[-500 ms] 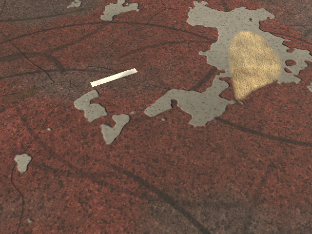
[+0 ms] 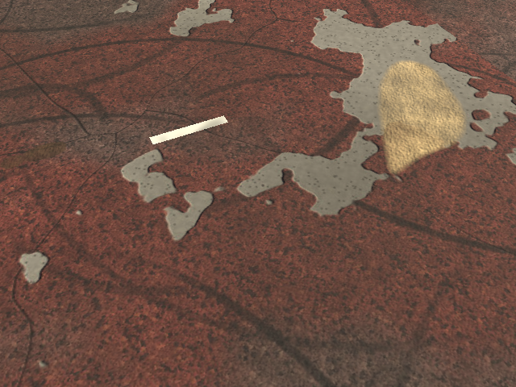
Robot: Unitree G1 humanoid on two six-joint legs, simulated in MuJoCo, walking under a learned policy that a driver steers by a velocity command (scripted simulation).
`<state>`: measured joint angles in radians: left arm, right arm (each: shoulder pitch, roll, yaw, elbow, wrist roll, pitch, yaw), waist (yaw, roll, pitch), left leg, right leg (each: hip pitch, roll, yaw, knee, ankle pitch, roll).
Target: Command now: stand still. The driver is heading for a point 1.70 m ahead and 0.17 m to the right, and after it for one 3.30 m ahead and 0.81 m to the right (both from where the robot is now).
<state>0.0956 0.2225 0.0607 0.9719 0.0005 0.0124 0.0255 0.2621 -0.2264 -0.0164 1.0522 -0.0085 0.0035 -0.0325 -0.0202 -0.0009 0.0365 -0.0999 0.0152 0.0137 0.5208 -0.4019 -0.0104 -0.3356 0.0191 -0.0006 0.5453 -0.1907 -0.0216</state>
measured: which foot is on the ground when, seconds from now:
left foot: down 0.00-1.00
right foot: down 0.00-1.00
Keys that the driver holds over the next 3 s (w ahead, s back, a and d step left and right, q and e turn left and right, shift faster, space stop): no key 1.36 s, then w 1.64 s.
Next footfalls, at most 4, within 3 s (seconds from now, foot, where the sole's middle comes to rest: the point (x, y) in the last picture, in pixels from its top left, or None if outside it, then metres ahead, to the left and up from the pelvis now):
2.12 left None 0.49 0.14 -0.77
2.70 right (298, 282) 0.81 -0.10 -0.77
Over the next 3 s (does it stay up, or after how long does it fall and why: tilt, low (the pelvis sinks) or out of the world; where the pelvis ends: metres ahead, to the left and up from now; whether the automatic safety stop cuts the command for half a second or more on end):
stays up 0.80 -0.02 0.02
